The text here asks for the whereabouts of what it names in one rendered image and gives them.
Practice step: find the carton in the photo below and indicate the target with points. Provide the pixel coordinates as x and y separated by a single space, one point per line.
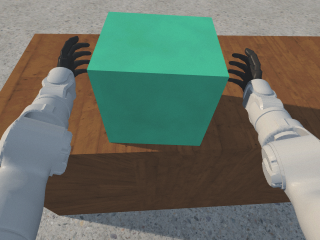
157 79

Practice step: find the robot left forearm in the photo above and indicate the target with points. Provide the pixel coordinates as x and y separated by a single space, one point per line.
53 104

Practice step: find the robot right forearm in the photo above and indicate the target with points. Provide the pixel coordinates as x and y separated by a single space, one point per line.
267 114

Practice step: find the left robot hand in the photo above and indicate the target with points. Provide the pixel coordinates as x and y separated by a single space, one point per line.
68 55

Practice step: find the right robot upper arm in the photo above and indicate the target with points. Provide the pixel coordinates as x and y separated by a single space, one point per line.
293 165

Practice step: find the right robot hand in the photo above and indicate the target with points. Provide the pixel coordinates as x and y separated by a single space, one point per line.
252 68

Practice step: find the pedestal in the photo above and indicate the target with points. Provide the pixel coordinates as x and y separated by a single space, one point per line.
225 170

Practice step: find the left robot upper arm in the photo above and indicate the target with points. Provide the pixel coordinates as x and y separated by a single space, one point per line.
34 151

